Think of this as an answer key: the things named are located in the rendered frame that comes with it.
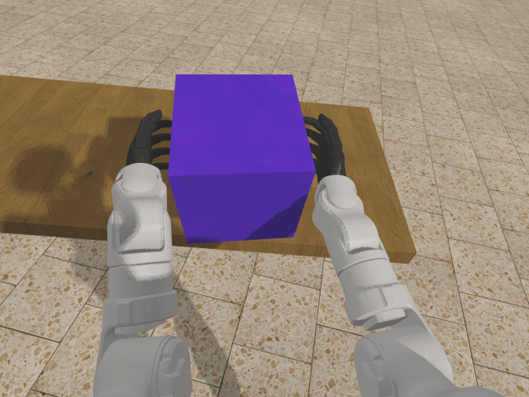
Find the right robot hand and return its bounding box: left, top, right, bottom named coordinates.
left=303, top=113, right=346, bottom=183

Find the left robot upper arm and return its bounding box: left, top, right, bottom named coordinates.
left=94, top=335, right=193, bottom=397

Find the right robot upper arm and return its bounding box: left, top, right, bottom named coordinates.
left=354, top=324, right=505, bottom=397

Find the right robot forearm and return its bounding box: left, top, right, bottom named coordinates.
left=312, top=175, right=453, bottom=380

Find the table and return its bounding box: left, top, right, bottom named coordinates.
left=0, top=75, right=417, bottom=264

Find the left robot hand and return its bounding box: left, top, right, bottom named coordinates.
left=126, top=110, right=172, bottom=170

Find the carton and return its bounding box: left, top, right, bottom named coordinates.
left=168, top=74, right=316, bottom=244

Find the left robot forearm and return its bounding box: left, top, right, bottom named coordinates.
left=93, top=163, right=178, bottom=397

